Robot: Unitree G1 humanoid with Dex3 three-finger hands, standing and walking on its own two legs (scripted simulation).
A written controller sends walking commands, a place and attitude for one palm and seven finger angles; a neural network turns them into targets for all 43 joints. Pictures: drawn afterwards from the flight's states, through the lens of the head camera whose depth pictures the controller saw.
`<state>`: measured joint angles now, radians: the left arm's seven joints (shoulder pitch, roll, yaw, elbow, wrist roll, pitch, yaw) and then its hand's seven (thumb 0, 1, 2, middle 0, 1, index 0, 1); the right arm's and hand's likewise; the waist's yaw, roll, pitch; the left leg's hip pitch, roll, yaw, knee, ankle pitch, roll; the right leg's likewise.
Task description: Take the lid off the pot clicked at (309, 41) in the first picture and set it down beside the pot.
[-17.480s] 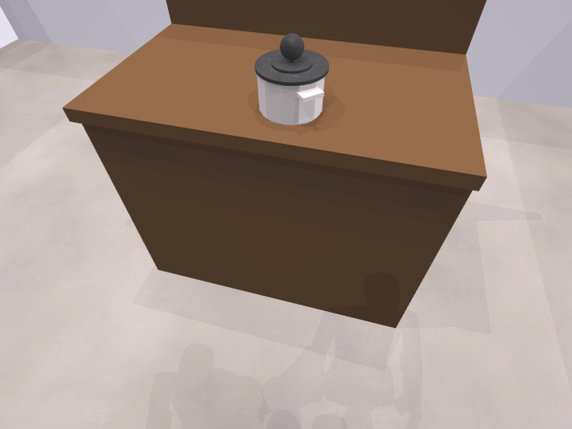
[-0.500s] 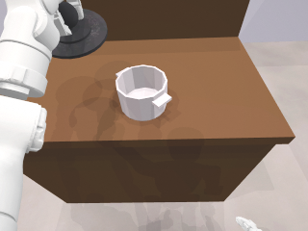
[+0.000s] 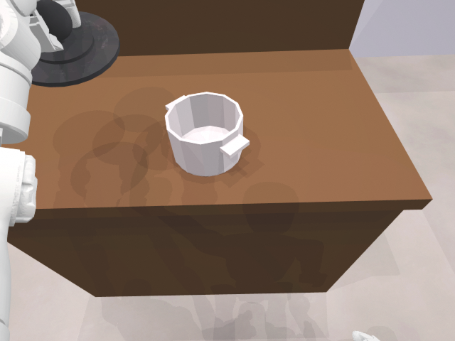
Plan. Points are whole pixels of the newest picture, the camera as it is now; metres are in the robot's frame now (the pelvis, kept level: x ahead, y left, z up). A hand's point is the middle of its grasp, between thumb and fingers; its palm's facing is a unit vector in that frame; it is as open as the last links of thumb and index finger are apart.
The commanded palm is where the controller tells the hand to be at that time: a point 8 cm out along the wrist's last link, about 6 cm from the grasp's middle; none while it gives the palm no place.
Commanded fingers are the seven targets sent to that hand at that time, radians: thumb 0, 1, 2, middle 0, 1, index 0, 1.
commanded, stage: move the lid sideways beside the pot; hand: left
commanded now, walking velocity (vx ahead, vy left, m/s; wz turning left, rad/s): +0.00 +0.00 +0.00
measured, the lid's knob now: (51, 20) +0.51 +0.24 +0.30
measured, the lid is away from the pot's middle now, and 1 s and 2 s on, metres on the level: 0.20 0.23 0.22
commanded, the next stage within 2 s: lower the lid onto the table in 0.32 s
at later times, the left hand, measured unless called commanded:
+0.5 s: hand (15, 40) +0.47 +0.28 +0.29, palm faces -0.16 -0.04 -0.99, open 8.0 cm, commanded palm +0.46 +0.26 +0.36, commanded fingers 0.00 0.62 1.08 -0.97 -1.03 -0.78 -0.92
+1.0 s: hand (44, 61) +0.47 +0.26 +0.26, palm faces -0.21 -0.06 -0.98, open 8.0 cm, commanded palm +0.46 +0.26 +0.33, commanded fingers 0.00 0.62 1.08 -0.97 -1.03 -0.78 -0.92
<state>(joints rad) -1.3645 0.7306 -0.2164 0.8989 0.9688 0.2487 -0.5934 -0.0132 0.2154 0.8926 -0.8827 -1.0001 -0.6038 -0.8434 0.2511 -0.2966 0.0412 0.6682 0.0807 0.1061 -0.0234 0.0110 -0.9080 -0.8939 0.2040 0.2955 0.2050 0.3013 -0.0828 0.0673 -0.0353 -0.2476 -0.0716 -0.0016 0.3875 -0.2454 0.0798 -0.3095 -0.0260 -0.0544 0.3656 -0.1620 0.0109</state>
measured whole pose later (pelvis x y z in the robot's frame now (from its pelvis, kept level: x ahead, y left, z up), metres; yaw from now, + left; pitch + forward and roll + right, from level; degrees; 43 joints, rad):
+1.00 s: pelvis +0.01 +0.01 +0.00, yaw +0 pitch +6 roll -1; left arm -1.23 0.73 -0.20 0.82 0.95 0.26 -0.59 -0.02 0.22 0.89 -0.88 -1.00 -0.60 -0.84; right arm 0.27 -0.30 0.03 0.65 0.08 0.10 0.00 0.01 -0.91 -0.89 0.20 0.30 0.21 0.30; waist -0.07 0.07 -0.03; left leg -0.25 -0.08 -0.01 0.40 -0.26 0.09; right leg -0.30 -0.03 -0.06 0.36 -0.17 0.02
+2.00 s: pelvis +0.01 +0.01 +0.00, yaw -1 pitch +6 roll -2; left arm -1.10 0.73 -0.12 0.91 0.93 0.12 -0.54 -0.01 0.23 0.89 -0.88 -1.01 -0.59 -0.84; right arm 0.30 -0.30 0.01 0.66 0.07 0.10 -0.01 0.01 -0.91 -0.89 0.20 0.30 0.21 0.30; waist -0.11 0.06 -0.01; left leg -0.25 -0.06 0.00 0.42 -0.27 0.09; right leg -0.30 -0.01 -0.05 0.35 -0.16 0.02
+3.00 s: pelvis +0.01 +0.00 +0.00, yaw -1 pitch +8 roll -2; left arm -1.06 0.70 -0.14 1.06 0.93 0.02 -0.48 -0.02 0.24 0.88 -0.88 -1.01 -0.58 -0.84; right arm 0.31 -0.30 0.00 0.69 0.07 0.12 -0.03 0.01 -0.91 -0.89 0.20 0.30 0.21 0.30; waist -0.12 0.05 -0.01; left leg -0.32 -0.05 0.00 0.47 -0.29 0.08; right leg -0.36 0.00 -0.05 0.39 -0.18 0.01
